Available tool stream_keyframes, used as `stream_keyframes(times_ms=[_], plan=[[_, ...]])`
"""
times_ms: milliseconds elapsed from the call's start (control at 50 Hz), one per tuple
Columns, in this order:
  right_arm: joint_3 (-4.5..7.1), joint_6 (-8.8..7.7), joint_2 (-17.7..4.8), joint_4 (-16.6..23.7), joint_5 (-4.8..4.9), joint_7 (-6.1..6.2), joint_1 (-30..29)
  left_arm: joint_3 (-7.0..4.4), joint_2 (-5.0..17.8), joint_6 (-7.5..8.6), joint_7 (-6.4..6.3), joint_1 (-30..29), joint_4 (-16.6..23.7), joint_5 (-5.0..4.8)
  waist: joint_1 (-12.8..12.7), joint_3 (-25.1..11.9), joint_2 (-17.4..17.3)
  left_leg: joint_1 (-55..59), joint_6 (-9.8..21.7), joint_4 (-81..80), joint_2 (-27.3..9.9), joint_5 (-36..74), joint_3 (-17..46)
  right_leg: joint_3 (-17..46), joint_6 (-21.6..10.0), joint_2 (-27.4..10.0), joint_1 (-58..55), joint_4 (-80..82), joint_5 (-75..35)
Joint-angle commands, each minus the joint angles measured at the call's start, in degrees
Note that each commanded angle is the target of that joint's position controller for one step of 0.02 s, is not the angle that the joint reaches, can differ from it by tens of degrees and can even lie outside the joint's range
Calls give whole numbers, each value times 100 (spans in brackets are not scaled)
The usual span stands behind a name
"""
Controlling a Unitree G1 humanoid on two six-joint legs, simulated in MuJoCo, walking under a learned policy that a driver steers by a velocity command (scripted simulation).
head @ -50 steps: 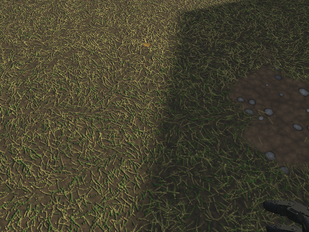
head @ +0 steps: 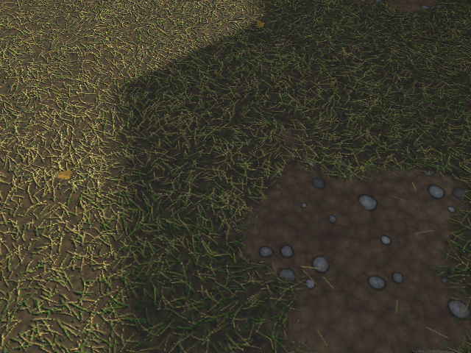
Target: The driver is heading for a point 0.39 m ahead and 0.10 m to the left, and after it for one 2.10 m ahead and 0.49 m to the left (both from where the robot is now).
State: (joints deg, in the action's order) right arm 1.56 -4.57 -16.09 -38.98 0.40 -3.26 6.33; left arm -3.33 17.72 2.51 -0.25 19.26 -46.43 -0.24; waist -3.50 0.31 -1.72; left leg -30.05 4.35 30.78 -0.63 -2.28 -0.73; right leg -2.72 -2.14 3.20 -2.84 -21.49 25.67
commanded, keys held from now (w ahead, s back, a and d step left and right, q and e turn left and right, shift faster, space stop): q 0.84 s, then w+q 0.02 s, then q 0.04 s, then e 0.10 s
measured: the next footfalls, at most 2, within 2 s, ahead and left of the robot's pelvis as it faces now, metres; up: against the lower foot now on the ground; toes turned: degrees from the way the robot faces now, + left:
right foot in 0.48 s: +0.28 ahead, -0.10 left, +0.00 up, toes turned +24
left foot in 0.90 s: +0.13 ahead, +0.13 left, +0.00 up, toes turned +34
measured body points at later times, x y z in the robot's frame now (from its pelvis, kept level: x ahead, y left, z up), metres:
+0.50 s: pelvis +0.16 -0.01 +0.01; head +0.19 -0.01 +0.46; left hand +0.24 +0.30 -0.08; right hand +0.38 -0.24 -0.09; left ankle +0.13 +0.10 -0.72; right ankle +0.25 -0.11 -0.72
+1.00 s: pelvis +0.15 +0.03 +0.01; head +0.16 +0.07 +0.46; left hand +0.10 +0.34 -0.11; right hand +0.44 -0.12 -0.06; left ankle +0.10 +0.10 -0.72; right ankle +0.23 -0.11 -0.67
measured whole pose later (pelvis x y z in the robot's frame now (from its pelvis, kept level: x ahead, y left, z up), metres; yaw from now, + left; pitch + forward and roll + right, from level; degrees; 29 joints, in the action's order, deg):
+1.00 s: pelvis +0.15 +0.03 +0.01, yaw +34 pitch +1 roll -1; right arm 3.4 2.0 -16.4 -35.1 -1.0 0.0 12.0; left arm -4.7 18.8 -1.3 -1.3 8.8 -43.6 0.0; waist -0.7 2.4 2.6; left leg -16.0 2.4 31.4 0.9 -16.8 -0.2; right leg -1.4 3.3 -3.8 25.9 -55.4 28.7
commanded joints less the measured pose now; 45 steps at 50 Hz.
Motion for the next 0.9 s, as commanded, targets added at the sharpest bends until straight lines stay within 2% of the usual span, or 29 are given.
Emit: stream_keyframes(times_ms=[20,40,60,80,100,120,140,180,240,300,360,400,440,460,480,500,520,540,560,580,600,620,660,720,820,840,860,880,900], plan=[[554,-39,-1659,190,-105,91,1625,-84,636,56,-171,-2,598,185,854,-1510,-575,3476,943,83,-982,2591,1559,-193,157,-615,1973,-4033,-4023],[494,-18,-1586,307,-73,112,1511,77,223,183,-56,493,624,233,553,-2413,-1585,5092,2039,-402,-2167,3456,4079,402,492,451,3803,-5811,952],[406,64,-1177,401,-21,128,1504,-47,859,267,48,259,550,102,846,-2535,-617,4972,1783,-452,-1922,3016,3646,1154,421,-9,4030,-6103,867],[368,113,-1022,474,-3,160,1173,-45,843,275,73,-294,758,-56,812,-1761,-334,4312,1547,-473,-1674,2930,2847,1021,392,-258,4289,-5894,579],[365,154,-973,499,20,176,912,-26,762,244,32,-557,808,-10,670,-1044,250,3414,1362,-648,-1421,2965,2367,850,425,-445,4371,-5446,329],[346,186,-908,556,24,215,722,-63,781,169,-35,-646,839,76,519,-773,351,2754,1265,-820,-1257,2829,2147,831,457,-591,4150,-4996,107],[350,224,-947,590,-32,231,603,-64,733,82,-59,-560,853,81,330,-604,172,2159,1235,-993,-1100,2773,2053,805,503,-605,3777,-4734,-5],[390,257,-1029,607,-80,258,422,-20,548,-17,-119,-278,766,100,149,-608,-143,1622,1251,-1105,-926,3055,1811,694,667,-515,3432,-4149,-182],[446,343,-1150,562,-19,368,431,1,484,-70,-190,-400,756,124,170,-885,-228,1486,1126,-976,-776,2994,1676,704,828,-372,3255,-3386,-797],[453,497,-1148,554,39,469,422,-2,465,-123,-177,-787,834,87,274,-937,-336,1390,865,-911,-586,1855,1807,778,854,-250,3082,-2781,-1351],[457,608,-1128,557,32,514,469,-12,465,-114,-137,-1198,968,50,396,-768,-537,1491,762,-861,-554,821,2233,912,800,-145,3030,-2162,-1316],[459,644,-1103,569,32,519,494,-42,513,-53,-104,-1290,1008,34,419,-699,-682,1711,725,-689,-582,795,2548,979,725,-78,2906,-1697,-1127],[442,663,-1037,616,71,532,382,-94,568,37,-73,-1113,962,12,274,-658,-778,1876,571,-426,-484,818,2803,968,579,-77,2470,-782,-1379],[421,672,-967,647,103,539,310,-130,609,81,-65,-922,891,15,156,-629,-752,1756,393,-220,-305,542,2773,923,455,-206,1957,-38,-2086],[349,663,-725,674,52,527,524,-206,912,85,-99,-799,904,94,272,-845,-262,1306,128,399,-22,-644,2489,1523,120,-1091,1151,62,-2762],[290,632,-490,700,5,505,1078,-297,1341,-7,-150,-1063,973,213,729,-747,1329,180,-271,1448,888,-3094,1453,2768,-727,-2239,493,-9,-4529],[400,582,-949,705,-28,496,1017,-284,1098,-47,-131,-724,892,259,433,-857,1657,-371,-569,2753,811,-3791,1043,3574,-1454,-2854,520,124,-4820],[524,599,-1274,592,19,493,999,-205,821,-51,-132,-834,959,213,415,-746,1113,-435,-710,3482,543,-3400,1046,3060,-1401,-2634,663,47,-4577],[565,676,-1266,482,62,516,957,-161,625,-77,-142,-1044,992,161,452,-610,820,-473,-820,3751,437,-3006,961,2412,-1112,-2206,796,-26,-4222],[558,766,-1163,446,72,542,942,-125,524,-108,-156,-1204,1033,92,466,-491,780,-513,-913,3915,373,-2741,889,1995,-930,-1946,908,-13,-3907],[520,822,-1010,468,77,533,910,-112,526,-140,-175,-1290,1029,72,463,-396,841,-475,-985,3993,334,-2512,769,1705,-896,-1820,1066,50,-3862],[476,844,-859,516,93,517,851,-118,557,-178,-195,-1295,1012,96,450,-322,936,-386,-1026,3834,307,-2330,573,1395,-879,-1651,1184,152,-3766],[422,833,-698,660,119,500,597,-151,603,-238,-234,-1174,954,134,300,-344,1155,-404,-1074,3314,216,-2162,357,1146,-964,-1634,947,232,-3696],[374,805,-613,805,81,436,374,-231,770,-286,-243,-1114,900,114,174,-524,1229,-52,-1046,2476,-24,-2134,237,967,-1073,-1856,746,220,-3704],[409,840,-705,865,67,309,415,-331,986,-294,-138,-1216,831,-1,183,-540,1303,809,-772,1195,-71,-1923,-110,708,-1014,-2078,938,140,-3426],[425,850,-707,856,67,281,483,-343,1014,-289,-127,-1249,810,-45,245,-514,1277,977,-669,820,-55,-1754,-162,666,-937,-2099,967,37,-3320],[437,854,-677,794,72,256,656,-363,1047,-291,-118,-1267,784,-107,349,-558,1190,1324,-514,298,27,-1415,-310,559,-798,-2073,1119,-46,-2668],[478,855,-709,703,61,253,857,-345,969,-290,-115,-1266,737,-141,461,-500,1088,1800,-327,-236,147,-1075,-349,398,-565,-1945,1431,-334,-2205],[554,842,-876,633,42,297,1088,-290,726,-285,-92,-995,602,-95,503,-461,552,2461,-103,-749,48,-525,57,11,-145,-1670,2016,-1015,-1568]])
